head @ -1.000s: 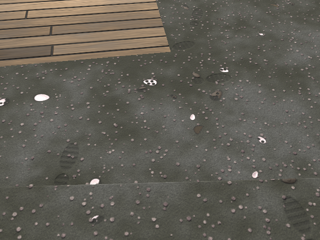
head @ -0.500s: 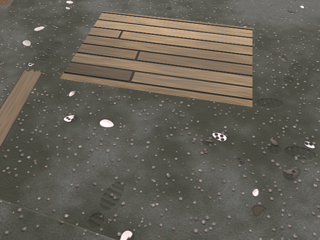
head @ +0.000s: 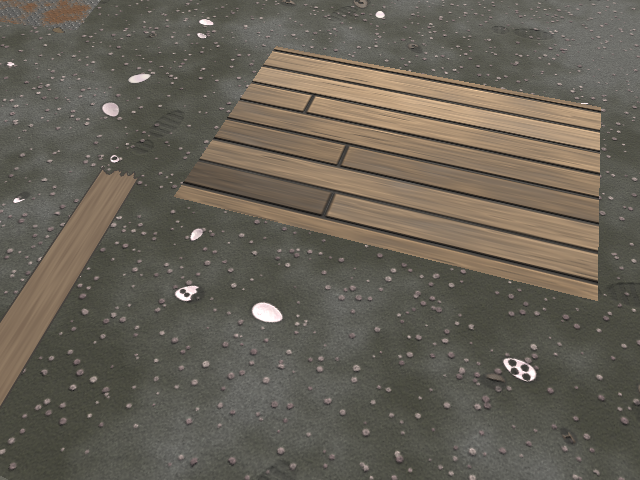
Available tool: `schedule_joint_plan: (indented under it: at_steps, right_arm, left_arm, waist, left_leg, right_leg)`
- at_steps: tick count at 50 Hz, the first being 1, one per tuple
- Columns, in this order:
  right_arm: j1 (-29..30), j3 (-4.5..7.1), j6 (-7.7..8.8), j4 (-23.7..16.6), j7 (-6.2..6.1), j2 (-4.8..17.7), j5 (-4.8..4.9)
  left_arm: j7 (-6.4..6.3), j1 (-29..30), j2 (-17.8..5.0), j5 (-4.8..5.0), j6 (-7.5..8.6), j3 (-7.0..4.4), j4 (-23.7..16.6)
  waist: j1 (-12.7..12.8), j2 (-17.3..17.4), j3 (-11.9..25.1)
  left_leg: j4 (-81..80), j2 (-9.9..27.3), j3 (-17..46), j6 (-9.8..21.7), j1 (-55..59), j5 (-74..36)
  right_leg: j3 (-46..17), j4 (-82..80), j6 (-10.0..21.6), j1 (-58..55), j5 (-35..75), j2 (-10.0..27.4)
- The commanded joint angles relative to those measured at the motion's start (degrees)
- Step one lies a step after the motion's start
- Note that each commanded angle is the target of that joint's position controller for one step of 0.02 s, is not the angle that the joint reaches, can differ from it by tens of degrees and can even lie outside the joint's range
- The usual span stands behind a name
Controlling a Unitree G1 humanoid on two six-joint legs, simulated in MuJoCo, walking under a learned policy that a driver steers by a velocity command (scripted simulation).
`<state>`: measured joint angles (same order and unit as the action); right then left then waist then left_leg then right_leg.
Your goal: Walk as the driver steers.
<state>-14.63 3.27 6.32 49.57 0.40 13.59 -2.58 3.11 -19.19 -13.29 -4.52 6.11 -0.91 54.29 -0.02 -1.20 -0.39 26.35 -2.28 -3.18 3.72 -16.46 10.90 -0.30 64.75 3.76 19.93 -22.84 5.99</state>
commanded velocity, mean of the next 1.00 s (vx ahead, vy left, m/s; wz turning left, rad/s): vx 0.13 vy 0.00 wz -0.49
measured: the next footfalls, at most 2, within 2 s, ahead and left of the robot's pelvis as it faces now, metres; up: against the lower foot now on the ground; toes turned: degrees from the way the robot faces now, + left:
right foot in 0.44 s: +0.37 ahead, -0.21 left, -0.13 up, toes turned -20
left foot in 0.84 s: +0.47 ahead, +0.02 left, -0.13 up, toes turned -32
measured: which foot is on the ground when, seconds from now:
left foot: down 0.00-0.44, up 0.46-0.82, down 0.84-1.00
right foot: up 0.00-0.42, down 0.44-0.84, up 0.86-1.00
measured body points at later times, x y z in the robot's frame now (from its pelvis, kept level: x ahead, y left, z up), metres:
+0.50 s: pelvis +0.25 -0.08 -0.13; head +0.30 -0.11 +0.31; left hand +0.48 +0.11 -0.25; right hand +0.14 -0.29 -0.28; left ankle +0.09 +0.09 -0.65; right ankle +0.33 -0.19 -0.86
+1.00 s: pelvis +0.34 -0.03 -0.13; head +0.37 -0.01 +0.32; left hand +0.62 +0.14 -0.25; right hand +0.30 -0.32 -0.22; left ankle +0.44 +0.04 -0.87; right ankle +0.29 -0.17 -0.75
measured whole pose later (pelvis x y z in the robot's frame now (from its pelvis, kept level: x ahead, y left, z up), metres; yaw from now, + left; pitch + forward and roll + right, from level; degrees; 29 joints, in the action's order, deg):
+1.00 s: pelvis +0.34 -0.03 -0.13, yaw -35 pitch +2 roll -1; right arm -12.8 3.7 -0.8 40.7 -2.4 12.8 -1.4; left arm -3.2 -10.7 -18.0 0.0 -3.9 -6.0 40.6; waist -0.1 -2.9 0.5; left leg 32.3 1.8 -2.0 0.8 -20.9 13.0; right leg -7.2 74.6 -2.8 41.2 -19.9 -5.9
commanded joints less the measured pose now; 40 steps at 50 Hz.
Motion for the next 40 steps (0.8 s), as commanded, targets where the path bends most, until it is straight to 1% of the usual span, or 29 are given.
schedule_joint_plan:
  at_steps: [1,2,3,4,5,6,8,10,13,16,19,20,21,22,23,24,25,26,27,28,29,30,31,32,34,35,36,38,40]
  right_arm:
    - [-5.6,-0.63,0.08,-0.5,-0.37,-0.7,-0.28]
    - [-5.2,-0.04,0.33,-1.1,-0.52,0.9,-0.4]
    - [-4.6,0.3,0.56,-1.1,-0.47,2.3,-1.28]
    - [-3.9,0.44,0.7,-1.3,-0.79,2.4,-2.44]
    - [-3.8,0.45,0.69,-1.3,-0.82,2.4,-3.08]
    - [-3.6,-0.34,1.25,-1.3,-1.67,0.7,-3.1]
    - [-6.0,-0.58,1.35,-0.1,-1.92,1.9,-2.4]
    - [-7.6,-1.0,0.87,0.9,-1.39,2.0,-2.68]
    - [-12.4,-1.72,1.34,2.6,-1.23,1.3,-1.9]
    - [-19.0,-2.12,0.77,5.2,-2.58,0.6,-1.47]
    - [-21.9,-2.15,-0.49,6.3,-3.46,0.8,-0.62]
    - [-11.3,1.5,-2.96,4.6,-5.17,8.0,6.23]
    - [-10.7,1.1,-3.87,3.1,-5.4,7.2,5.61]
    - [-12.8,0.57,-3.23,3.5,-4.43,4.8,5.05]
    - [-12.9,0.04,-2.2,1.7,-3.3,2.3,4.5]
    - [-13.9,-1.56,-0.52,-2.1,-1.73,2.3,6.35]
    - [-6.3,-1.26,0.4,-5.6,-1.16,5.0,6.85]
    - [-4.4,-2.31,-0.24,-9.2,-1.64,3.3,6.28]
    - [-3.1,-2.77,-1.73,-9.3,-2.99,2.2,5.26]
    - [-3.1,-2.39,-3.96,-7.8,-4.15,2.8,4.65]
    - [-3.5,-1.89,-6.06,-7.4,-5.11,2.7,3.74]
    - [-3.5,-0.8,-7.08,-7.7,-5.73,5.1,3.48]
    - [-2.7,-0.34,-7.38,-8.2,-6.23,5.2,2.74]
    - [-0.6,-0.46,-7.45,-9.9,-6.26,4.5,2.14]
    - [2.9,-1.43,-6.35,-11.2,-5.33,1.4,1.52]
    - [5.0,-1.87,-5.91,-11.9,-4.75,0.0,1.58]
    - [5.2,-1.67,-5.87,-12.1,-4.09,0.3,2.28]
    - [4.9,-0.12,-6.32,-12.1,-3.09,4.3,3.32]
    - [2.8,1.26,-6.64,-11.8,-2.72,5.9,2.96]
  left_arm:
    - [-0.14,0.1,0.7,-0.17,0.02,-0.03,-3.7]
    - [0.23,0.7,0.6,0.2,-0.27,-0.35,-3.9]
    - [0.8,1.4,0.1,0.48,-0.48,-0.58,-4.3]
    - [1.58,0.5,1.7,0.04,-0.48,0.08,-4.3]
    - [2.26,0.6,1.6,0.24,-0.42,0.05,-4.6]
    - [2.31,2.7,1.0,0.01,0.16,0.0,-5.7]
    - [1.98,5.2,-0.5,0.55,0.29,-0.5,-6.8]
    - [1.79,7.9,-0.6,1.22,-0.24,-0.36,-7.2]
    - [0.92,11.6,-2.8,0.36,-1.73,-0.89,-8.8]
    - [0.96,17.3,-1.7,-1.04,-2.64,-0.45,-10.1]
    - [0.86,20.3,-2.4,-0.62,-2.49,-0.79,-9.7]
    - [1.98,22.5,-4.2,9.88,-3.22,-2.05,-11.7]
    - [2.08,10.9,-5.7,8.97,-3.24,-3.15,-8.3]
    - [1.01,-0.1,-7.5,6.91,-3.95,-4.77,-4.2]
    - [-0.29,-6.6,-13.1,5.39,-4.27,-6.13,-2.9]
    - [-0.65,-10.0,-16.1,4.21,-4.14,-5.52,-3.9]
    - [-2.04,-9.2,-13.7,4.24,-5.15,-5.03,-6.0]
    - [-3.48,-3.8,-14.1,4.86,-6.39,-4.92,-7.2]
    - [-4.9,2.1,-12.7,5.26,-7.47,-4.41,-9.0]
    - [-5.44,6.9,-11.4,3.7,-8.19,-3.59,-11.1]
    - [-5.18,10.2,-12.2,2.45,-8.28,-3.28,-11.9]
    - [-4.73,10.4,-13.3,2.25,-7.67,-3.42,-12.2]
    - [-4.56,11.9,-14.0,1.91,-7.22,-3.58,-12.8]
    - [-5.33,12.3,-13.7,2.69,-7.1,-3.4,-13.0]
    - [-6.96,13.6,-11.7,4.14,-8.1,-3.3,-14.1]
    - [-7.48,13.6,-11.7,4.45,-8.83,-3.57,-14.5]
    - [-7.66,13.7,-12.2,4.65,-9.31,-3.91,-14.9]
    - [-7.3,13.3,-12.3,4.85,-9.26,-4.64,-15.5]
    - [-6.82,12.3,-10.7,5.28,-9.32,-4.68,-15.8]
  waist:
    - [0.4,3.4,-0.4]
    - [0.7,3.9,-0.6]
    - [1.3,4.4,-0.3]
    - [1.9,3.3,0.3]
    - [2.1,2.6,0.7]
    - [1.0,1.5,0.4]
    - [-0.4,1.4,0.3]
    - [-1.6,2.6,-0.8]
    - [-3.2,1.7,-4.5]
    - [-7.1,0.1,-7.3]
    - [-9.1,-0.9,-7.9]
    - [-6.2,2.9,-12.0]
    - [-0.8,-2.0,-2.9]
    - [3.1,-3.5,5.5]
    - [5.9,-15.5,11.8]
    - [8.3,-17.7,28.7]
    - [11.3,-13.0,35.2]
    - [7.4,-7.6,34.0]
    - [4.7,0.6,29.5]
    - [2.2,6.1,21.4]
    - [-0.6,4.7,14.0]
    - [-1.5,2.0,8.4]
    - [-2.6,-0.5,6.6]
    - [-3.1,-0.7,3.9]
    - [-2.8,-1.6,6.3]
    - [-1.9,-4.2,8.4]
    - [-2.2,-6.8,9.7]
    - [-1.8,-9.1,9.0]
    - [-2.8,-10.2,6.8]
  left_leg:
    - [-16.7,17.2,12.6,10.9,4.2,-13.0]
    - [-17.7,16.3,9.3,10.9,3.5,-16.8]
    - [-17.7,15.6,5.9,10.7,1.9,-23.0]
    - [-15.8,14.8,2.9,9.9,0.6,-28.6]
    - [-14.2,14.8,0.8,9.6,0.1,-33.2]
    - [-13.7,14.6,0.8,8.3,4.2,-27.3]
    - [-10.6,13.5,-2.3,7.7,6.0,-24.9]
    - [-6.8,12.1,-4.5,6.6,3.0,-19.1]
    - [-1.6,15.6,-1.5,5.9,7.3,-14.9]
    - [4.1,17.9,0.8,4.0,16.1,-7.0]
    - [8.2,17.5,1.0,2.7,15.3,-0.7]
    - [20.1,14.8,-1.7,2.8,4.8,-10.8]
    - [33.9,12.9,-6.5,1.3,1.9,-16.2]
    - [48.3,9.3,-9.7,-1.9,-7.9,-9.0]
    - [75.8,1.5,-11.2,-8.6,-31.2,36.5]
    - [94.6,1.1,2.1,-11.0,-40.7,44.2]
    - [96.7,3.9,6.8,-11.0,-44.8,42.4]
    - [92.6,6.8,8.9,-10.1,-47.5,36.6]
    - [88.4,8.3,8.6,-10.2,-46.4,30.5]
    - [82.0,8.6,8.4,-10.0,-39.2,25.1]
    - [80.1,7.4,6.5,-10.1,-31.3,24.3]
    - [74.3,5.9,6.7,-9.7,-28.2,17.5]
    - [72.6,4.5,5.8,-9.4,-26.2,13.5]
    - [61.8,3.8,5.7,-9.6,-24.8,6.0]
    - [37.1,1.9,4.3,-9.8,-15.7,-5.1]
    - [30.5,0.9,4.3,-10.7,-12.8,-7.0]
    - [27.5,1.3,5.4,-11.2,-10.4,-5.6]
    - [21.2,1.6,6.4,-11.1,-6.7,-1.1]
    - [11.3,1.5,6.3,-9.2,-1.4,-0.5]
  right_leg:
    - [-3.5,-0.8,0.7,10.6,4.5,3.2]
    - [-2.2,-2.6,0.1,10.6,6.1,2.2]
    - [-1.1,-4.0,-0.5,10.1,9.5,1.9]
    - [-1.4,-3.7,-0.7,9.6,15.8,1.9]
    - [-1.1,-4.9,-1.2,10.0,19.4,1.8]
    - [-4.1,-10.4,-1.7,15.6,26.1,2.8]
    - [-3.8,-20.0,-2.6,16.9,38.4,3.2]
    - [-3.3,-27.4,-2.8,12.1,49.7,2.6]
    - [-3.0,-33.3,-3.3,15.9,47.4,3.6]
    - [-1.4,-41.5,-3.1,22.7,44.5,4.9]
    - [1.6,-44.4,-2.5,18.0,42.2,4.1]
    - [2.1,-43.1,-2.5,13.5,37.0,-2.0]
    - [7.5,-43.3,-2.1,-0.3,43.8,-6.4]
    - [9.1,-41.2,0.3,-20.5,56.4,-7.4]
    - [-3.5,-30.8,8.1,-45.6,94.1,5.3]
    - [-22.7,-25.6,22.2,-59.9,107.0,19.0]
    - [-23.8,-28.9,24.9,-60.6,97.8,19.8]
    - [-24.6,-32.0,22.9,-54.6,74.1,19.4]
    - [-27.3,-37.2,20.4,-41.9,53.2,20.0]
    - [-27.5,-42.2,20.0,-22.9,43.0,21.8]
    - [-25.7,-45.4,19.7,-6.3,41.3,20.1]
    - [-21.3,-47.8,17.7,2.8,32.4,14.8]
    - [-18.2,-47.7,16.2,7.4,32.0,11.2]
    - [-13.6,-46.8,14.0,10.5,31.1,6.4]
    - [-8.3,-44.5,10.2,10.6,31.2,-0.3]
    - [-8.9,-44.4,10.0,8.1,29.8,0.1]
    - [-11.1,-44.7,10.5,7.1,24.9,1.4]
    - [-16.2,-45.4,9.5,6.9,13.8,3.1]
    - [-20.9,-43.4,6.6,7.4,6.0,2.3]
